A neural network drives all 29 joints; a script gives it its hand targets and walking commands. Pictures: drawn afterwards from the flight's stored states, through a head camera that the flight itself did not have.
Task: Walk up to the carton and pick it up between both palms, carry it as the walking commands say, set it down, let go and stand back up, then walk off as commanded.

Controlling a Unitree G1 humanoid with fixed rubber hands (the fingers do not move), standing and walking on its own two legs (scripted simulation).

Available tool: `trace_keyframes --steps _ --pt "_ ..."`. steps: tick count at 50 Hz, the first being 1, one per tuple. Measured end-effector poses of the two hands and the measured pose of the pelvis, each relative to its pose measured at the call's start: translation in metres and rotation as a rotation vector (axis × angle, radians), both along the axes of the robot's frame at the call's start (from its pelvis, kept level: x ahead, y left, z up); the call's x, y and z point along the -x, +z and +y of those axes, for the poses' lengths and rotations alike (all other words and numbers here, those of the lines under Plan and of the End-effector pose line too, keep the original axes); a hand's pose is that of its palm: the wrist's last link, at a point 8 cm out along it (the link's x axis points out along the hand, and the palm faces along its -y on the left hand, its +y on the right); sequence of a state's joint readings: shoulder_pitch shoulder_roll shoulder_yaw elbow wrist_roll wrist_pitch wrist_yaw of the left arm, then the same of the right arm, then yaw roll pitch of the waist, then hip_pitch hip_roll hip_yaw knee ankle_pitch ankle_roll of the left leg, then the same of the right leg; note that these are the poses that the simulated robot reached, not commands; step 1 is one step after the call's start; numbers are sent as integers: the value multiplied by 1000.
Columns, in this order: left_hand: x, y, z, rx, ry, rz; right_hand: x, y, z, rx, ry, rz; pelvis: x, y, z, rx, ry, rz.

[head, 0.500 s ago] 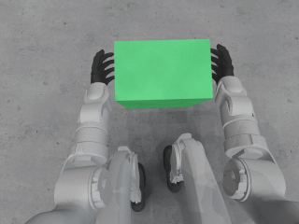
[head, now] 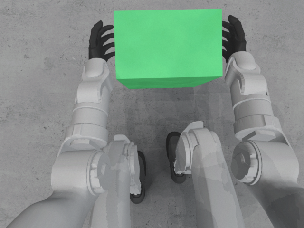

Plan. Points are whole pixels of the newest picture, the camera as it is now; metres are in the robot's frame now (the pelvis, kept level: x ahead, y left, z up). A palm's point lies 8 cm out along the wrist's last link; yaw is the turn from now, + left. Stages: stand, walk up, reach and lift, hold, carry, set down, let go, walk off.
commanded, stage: set down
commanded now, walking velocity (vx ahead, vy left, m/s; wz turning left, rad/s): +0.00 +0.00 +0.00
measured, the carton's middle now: (163, 58) +0.51 -0.08 -0.19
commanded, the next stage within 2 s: none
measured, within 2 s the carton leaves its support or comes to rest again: rests again in 0.86 s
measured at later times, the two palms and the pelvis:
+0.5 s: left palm (108, 62) +0.52 +0.08 -0.19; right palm (220, 56) +0.49 -0.24 -0.19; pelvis +0.00 +0.00 -0.05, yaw +1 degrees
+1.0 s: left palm (112, 63) +0.53 +0.07 -0.23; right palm (218, 55) +0.50 -0.24 -0.23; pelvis +0.00 +0.00 -0.08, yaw +1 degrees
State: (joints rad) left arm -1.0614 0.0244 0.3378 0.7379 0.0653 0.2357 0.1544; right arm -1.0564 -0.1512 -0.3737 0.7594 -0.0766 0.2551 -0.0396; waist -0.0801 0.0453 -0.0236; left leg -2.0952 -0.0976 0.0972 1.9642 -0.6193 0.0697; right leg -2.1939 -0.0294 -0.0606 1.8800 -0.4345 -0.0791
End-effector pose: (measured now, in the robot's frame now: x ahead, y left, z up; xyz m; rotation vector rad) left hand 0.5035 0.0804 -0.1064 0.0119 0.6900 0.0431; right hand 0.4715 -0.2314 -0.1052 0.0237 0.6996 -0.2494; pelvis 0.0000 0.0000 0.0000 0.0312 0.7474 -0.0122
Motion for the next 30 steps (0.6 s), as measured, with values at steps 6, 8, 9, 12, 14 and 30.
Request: trace_keyframes --steps 6,8,9,12,14,30 --pt "-3 -22 -1 -2 2 6 -5 -22 -1 0 7 8 1 -14 -1 0 4 0" --pt "-4 -29 -1 -3 3 9 -6 -29 -1 -1 9 10 2 -18 -1 0 5 -2" --pt "-5 -32 -1 -4 4 10 -7 -32 -1 -1 10 12 2 -20 -1 0 5 -2" --pt "-7 -42 -1 -5 5 13 -10 -43 -1 -2 13 16 2 -27 -1 0 7 -6" --pt "-9 -49 -1 -6 5 15 -12 -50 -1 -2 15 19 3 -31 -2 0 8 -9" --pt "-18 -103 -6 -15 -4 37 -24 -101 -7 5 30 46 2 -63 -5 1 14 -48"
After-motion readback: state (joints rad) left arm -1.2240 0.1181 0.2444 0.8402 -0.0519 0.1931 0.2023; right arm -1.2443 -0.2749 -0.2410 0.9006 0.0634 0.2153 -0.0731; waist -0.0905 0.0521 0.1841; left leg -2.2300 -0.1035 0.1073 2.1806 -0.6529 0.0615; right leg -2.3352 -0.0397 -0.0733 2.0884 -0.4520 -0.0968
